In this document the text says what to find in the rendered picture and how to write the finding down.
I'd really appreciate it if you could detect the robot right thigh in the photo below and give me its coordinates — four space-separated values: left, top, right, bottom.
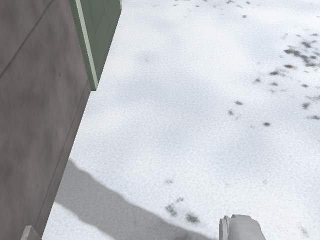
219 214 266 240

